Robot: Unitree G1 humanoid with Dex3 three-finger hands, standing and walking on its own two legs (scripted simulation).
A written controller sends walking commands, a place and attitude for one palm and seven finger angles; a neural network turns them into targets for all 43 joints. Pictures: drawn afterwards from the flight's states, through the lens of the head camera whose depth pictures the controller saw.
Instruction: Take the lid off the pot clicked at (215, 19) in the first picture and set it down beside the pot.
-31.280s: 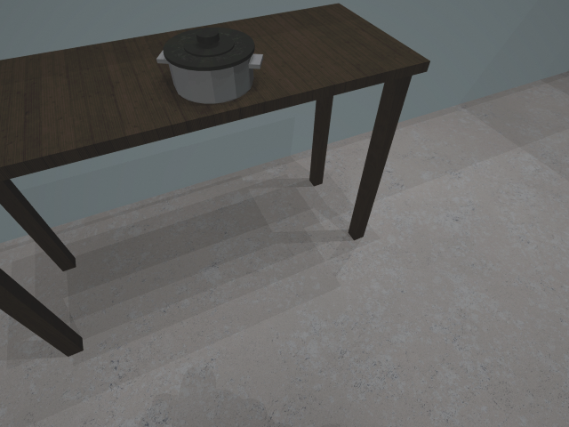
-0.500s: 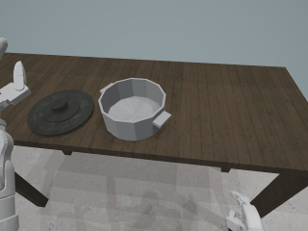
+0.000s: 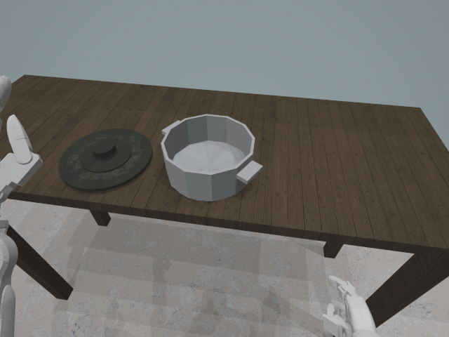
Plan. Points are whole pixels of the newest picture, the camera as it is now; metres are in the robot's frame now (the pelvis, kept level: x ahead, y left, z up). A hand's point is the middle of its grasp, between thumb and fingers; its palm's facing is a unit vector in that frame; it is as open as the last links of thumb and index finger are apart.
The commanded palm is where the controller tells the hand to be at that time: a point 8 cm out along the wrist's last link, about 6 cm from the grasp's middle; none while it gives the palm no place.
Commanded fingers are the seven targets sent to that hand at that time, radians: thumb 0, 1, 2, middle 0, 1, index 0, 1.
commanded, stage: draw the hand back to the body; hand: left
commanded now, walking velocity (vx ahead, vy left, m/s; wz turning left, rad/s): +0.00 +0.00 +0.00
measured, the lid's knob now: (103, 148) +0.46 +0.33 +0.08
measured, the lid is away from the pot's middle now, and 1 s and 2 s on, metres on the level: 0.24 0.24 0.24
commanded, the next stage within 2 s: step back with the hand held close in 0.42 s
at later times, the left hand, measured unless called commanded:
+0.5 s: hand (12, 207) +0.17 +0.24 +0.26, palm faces +0.49 -0.82 -0.30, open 7.4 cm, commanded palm +0.11 +0.28 +0.26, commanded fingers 0.00 0.90 0.90 -0.20 -0.30 -0.20 -0.30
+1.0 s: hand out of the picture +0.14 +0.26 +0.24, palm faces +0.39 -0.77 -0.50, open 7.4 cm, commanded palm +0.07 +0.31 +0.26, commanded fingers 0.00 0.90 0.90 -0.20 -0.30 -0.20 -0.30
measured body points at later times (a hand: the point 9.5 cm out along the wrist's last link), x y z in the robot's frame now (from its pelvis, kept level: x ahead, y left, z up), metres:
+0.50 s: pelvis -0.01 +0.00 +0.00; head -0.04 -0.01 +0.45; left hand +0.14 +0.28 +0.27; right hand +0.20 -0.20 -0.07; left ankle +0.02 +0.10 -0.74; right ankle -0.04 -0.13 -0.74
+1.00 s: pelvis -0.06 +0.03 -0.01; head -0.03 +0.06 +0.43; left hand +0.11 +0.30 +0.26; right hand +0.12 -0.21 -0.07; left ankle +0.02 +0.10 -0.74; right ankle -0.04 -0.13 -0.74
